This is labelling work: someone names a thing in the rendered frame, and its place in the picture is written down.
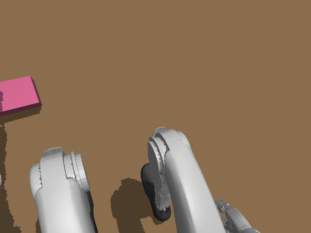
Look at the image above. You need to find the small box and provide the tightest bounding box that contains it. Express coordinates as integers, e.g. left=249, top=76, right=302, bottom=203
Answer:
left=0, top=76, right=42, bottom=116

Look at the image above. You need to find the left robot foot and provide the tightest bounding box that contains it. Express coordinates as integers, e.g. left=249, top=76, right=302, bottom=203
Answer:
left=86, top=191, right=98, bottom=233

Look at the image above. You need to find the right robot foot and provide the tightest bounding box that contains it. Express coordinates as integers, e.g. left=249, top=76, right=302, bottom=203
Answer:
left=141, top=163, right=171, bottom=221

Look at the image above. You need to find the right robot hand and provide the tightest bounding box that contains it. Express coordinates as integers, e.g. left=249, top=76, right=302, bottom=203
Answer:
left=214, top=200, right=251, bottom=233

